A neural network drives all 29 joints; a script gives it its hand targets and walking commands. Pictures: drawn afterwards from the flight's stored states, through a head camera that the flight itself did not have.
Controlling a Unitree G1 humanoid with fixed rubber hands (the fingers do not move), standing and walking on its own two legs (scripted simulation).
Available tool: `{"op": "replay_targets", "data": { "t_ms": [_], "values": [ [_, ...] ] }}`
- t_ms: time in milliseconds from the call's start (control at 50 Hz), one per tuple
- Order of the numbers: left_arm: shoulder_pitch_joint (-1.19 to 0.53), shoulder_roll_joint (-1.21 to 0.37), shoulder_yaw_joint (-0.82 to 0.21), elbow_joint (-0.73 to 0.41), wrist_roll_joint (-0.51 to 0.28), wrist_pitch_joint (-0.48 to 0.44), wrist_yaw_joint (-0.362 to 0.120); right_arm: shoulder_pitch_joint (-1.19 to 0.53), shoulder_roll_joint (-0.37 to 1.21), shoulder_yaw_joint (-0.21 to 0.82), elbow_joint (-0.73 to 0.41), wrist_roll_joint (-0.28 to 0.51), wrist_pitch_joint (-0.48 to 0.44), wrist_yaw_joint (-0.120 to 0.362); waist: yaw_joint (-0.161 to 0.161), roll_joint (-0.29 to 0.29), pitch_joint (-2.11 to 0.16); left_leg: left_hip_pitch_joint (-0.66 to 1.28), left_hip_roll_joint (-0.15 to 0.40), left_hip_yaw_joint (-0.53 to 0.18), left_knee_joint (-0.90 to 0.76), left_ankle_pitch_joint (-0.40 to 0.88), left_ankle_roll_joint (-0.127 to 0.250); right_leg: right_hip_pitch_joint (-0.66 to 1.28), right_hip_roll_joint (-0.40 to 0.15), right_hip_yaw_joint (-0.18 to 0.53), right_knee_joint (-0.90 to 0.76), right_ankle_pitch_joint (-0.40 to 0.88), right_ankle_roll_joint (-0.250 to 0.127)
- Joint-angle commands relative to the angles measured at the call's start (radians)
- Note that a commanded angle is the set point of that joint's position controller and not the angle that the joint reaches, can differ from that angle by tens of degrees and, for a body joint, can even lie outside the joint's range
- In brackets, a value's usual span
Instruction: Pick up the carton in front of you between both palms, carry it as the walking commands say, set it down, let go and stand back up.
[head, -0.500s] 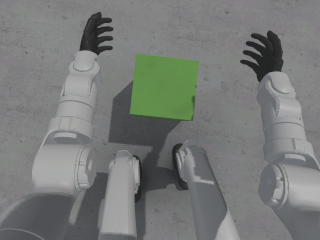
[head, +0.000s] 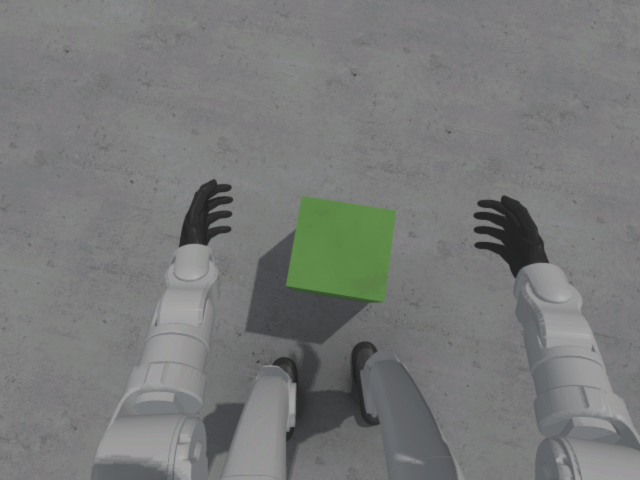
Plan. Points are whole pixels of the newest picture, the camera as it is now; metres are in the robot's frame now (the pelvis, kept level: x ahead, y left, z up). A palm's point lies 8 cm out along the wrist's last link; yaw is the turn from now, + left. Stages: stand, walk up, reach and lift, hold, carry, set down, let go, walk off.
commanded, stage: let go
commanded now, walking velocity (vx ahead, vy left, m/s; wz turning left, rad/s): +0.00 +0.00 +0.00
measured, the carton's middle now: (339, 255) +0.41 -0.06 -0.57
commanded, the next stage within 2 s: stand in 1.02 s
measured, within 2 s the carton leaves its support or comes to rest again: neither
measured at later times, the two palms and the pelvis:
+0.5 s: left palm (89, 359) +0.27 +0.22 +0.00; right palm (584, 371) +0.22 -0.23 +0.01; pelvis +0.06 +0.01 +0.08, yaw -2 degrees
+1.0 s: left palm (59, 416) +0.22 +0.24 +0.01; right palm (592, 381) +0.21 -0.23 +0.02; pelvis +0.05 +0.02 +0.08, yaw -3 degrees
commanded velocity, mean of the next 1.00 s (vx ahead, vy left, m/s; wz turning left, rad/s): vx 0.00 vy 0.00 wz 0.00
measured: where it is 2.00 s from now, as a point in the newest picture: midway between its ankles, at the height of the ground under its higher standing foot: (326, 405)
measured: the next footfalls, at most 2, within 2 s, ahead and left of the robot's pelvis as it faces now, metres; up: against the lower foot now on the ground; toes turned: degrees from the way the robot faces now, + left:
none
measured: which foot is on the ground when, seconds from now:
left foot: down 0.00-1.00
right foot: down 0.00-1.00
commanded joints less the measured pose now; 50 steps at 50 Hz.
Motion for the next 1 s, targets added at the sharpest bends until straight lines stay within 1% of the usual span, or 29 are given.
{"op": "replay_targets", "data": {
  "t_ms": [0, 60, 160, 220, 280, 300, 320, 360, 460, 520, 600, 700, 760, 820, 840, 860, 980],
  "values": [
    [-0.037, 0.059, -0.018, -0.179, -0.016, -0.045, 0.0, 0.017, -0.131, 0.025, -0.141, 0.013, -0.034, 0.009, -0.03, -0.007, -0.675, 0.366, -0.022, 0.062, -0.148, 0.194, -0.024, 0.705, 0.013, -0.021, -0.11, 0.382, 0.022],
    [0.086, 0.073, -0.035, -0.176, -0.034, -0.072, -0.02, 0.139, -0.109, 0.064, -0.144, 0.033, -0.052, 0.008, -0.019, -0.024, -0.594, 0.38, -0.019, 0.066, -0.193, 0.194, -0.016, 0.814, 0.004, 0.003, -0.156, 0.425, 0.023],
    [0.304, 0.098, -0.052, -0.143, -0.043, -0.112, -0.053, 0.345, -0.082, 0.116, -0.171, 0.063, -0.079, -0.009, 0.003, -0.054, -0.508, 0.43, -0.017, 0.068, -0.272, 0.234, -0.008, 1.018, -0.01, 0.042, -0.219, 0.593, 0.031],
    [0.418, 0.115, -0.062, -0.144, -0.049, -0.134, -0.069, 0.452, -0.075, 0.144, -0.202, 0.073, -0.094, -0.024, 0.015, -0.069, -0.447, 0.501, -0.016, 0.064, -0.33, 0.264, -0.001, 1.105, -0.017, 0.053, -0.266, 0.679, 0.039],
    [0.516, 0.133, -0.069, -0.161, -0.054, -0.151, -0.084, 0.553, -0.074, 0.165, -0.241, 0.078, -0.104, -0.036, 0.025, -0.067, -0.384, 0.618, -0.013, 0.054, -0.395, 0.305, 0.004, 1.161, -0.019, 0.051, -0.324, 0.716, 0.045],
    [0.538, 0.142, -0.068, -0.167, -0.056, -0.154, -0.089, 0.582, -0.072, 0.175, -0.25, 0.079, -0.107, -0.038, 0.029, -0.068, -0.347, 0.701, -0.009, 0.05, -0.419, 0.298, 0.009, 1.131, -0.018, 0.044, -0.364, 0.641, 0.049],
    [0.564, 0.142, -0.072, -0.178, -0.057, -0.158, -0.094, 0.593, -0.079, 0.175, -0.262, 0.079, -0.105, -0.038, 0.036, -0.044, -0.307, 0.73, -0.006, 0.049, -0.441, 0.3, 0.007, 1.132, -0.014, 0.039, -0.384, 0.618, 0.046],
    [0.601, 0.144, -0.082, -0.19, -0.063, -0.16, -0.101, 0.624, -0.083, 0.184, -0.266, 0.084, -0.103, -0.039, 0.046, -0.012, -0.245, 0.809, 0.001, 0.038, -0.479, 0.345, 0.006, 1.152, -0.007, 0.03, -0.418, 0.608, 0.042],
    [0.698, 0.16, -0.106, -0.225, -0.083, -0.143, -0.126, 0.672, -0.1, 0.194, -0.276, 0.086, -0.082, -0.039, 0.074, 0.036, -0.111, 0.984, 0.025, 0.027, -0.545, 0.406, -0.002, 1.148, 0.015, 0.008, -0.506, 0.451, 0.032],
    [0.732, 0.172, -0.122, -0.244, -0.1, -0.117, -0.145, 0.679, -0.113, 0.188, -0.268, 0.076, -0.056, -0.038, 0.084, 0.039, -0.029, 1.029, 0.036, 0.025, -0.576, 0.394, -0.006, 1.152, 0.027, -0.007, -0.536, 0.362, 0.029],
    [0.745, 0.179, -0.14, -0.27, -0.118, -0.078, -0.167, 0.673, -0.122, 0.176, -0.268, 0.053, -0.017, -0.036, 0.086, 0.012, 0.054, 1.052, 0.047, 0.023, -0.605, 0.337, -0.004, 1.172, 0.039, -0.023, -0.55, 0.273, 0.024],
    [0.726, 0.184, -0.148, -0.291, -0.126, -0.038, -0.181, 0.659, -0.125, 0.165, -0.27, 0.03, 0.025, -0.036, 0.077, -0.009, 0.124, 1.047, 0.056, 0.023, -0.619, 0.268, 0.002, 1.204, 0.045, -0.033, -0.545, 0.222, 0.021],
    [0.72, 0.187, -0.142, -0.296, -0.119, -0.021, -0.182, 0.651, -0.122, 0.164, -0.273, 0.025, 0.045, -0.035, 0.077, 0.0, 0.144, 1.036, 0.059, 0.023, -0.62, 0.245, 0.005, 1.227, 0.044, -0.035, -0.538, 0.214, 0.022],
    [0.727, 0.189, -0.132, -0.298, -0.107, -0.009, -0.179, 0.647, -0.118, 0.165, -0.281, 0.024, 0.056, -0.034, 0.083, 0.014, 0.148, 1.038, 0.058, 0.025, -0.615, 0.256, 0.006, 1.247, 0.041, -0.033, -0.534, 0.224, 0.022],
    [0.782, 0.192, -0.132, -0.228, -0.128, -0.038, -0.158, 0.6, -0.158, 0.158, -0.347, 0.004, 0.107, -0.059, 0.089, -0.005, 0.095, 1.105, 0.059, 0.016, -0.576, 0.347, -0.003, 1.222, 0.063, -0.041, -0.506, 0.194, 0.023],
    [0.763, 0.201, -0.129, -0.255, -0.118, -0.044, -0.148, 0.632, -0.148, 0.166, -0.329, 0.01, 0.119, -0.068, 0.095, 0.018, 0.106, 1.106, 0.057, 0.02, -0.563, 0.374, -0.007, 1.206, 0.06, -0.04, -0.505, 0.186, 0.02],
    [0.732, 0.203, -0.143, -0.264, -0.124, -0.037, -0.143, 0.623, -0.125, 0.195, -0.338, 0.024, 0.149, -0.09, 0.092, 0.013, 0.134, 1.088, 0.042, 0.042, -0.559, 0.321, 0.006, 1.174, 0.05, -0.024, -0.51, 0.199, 0.022]
  ]
}}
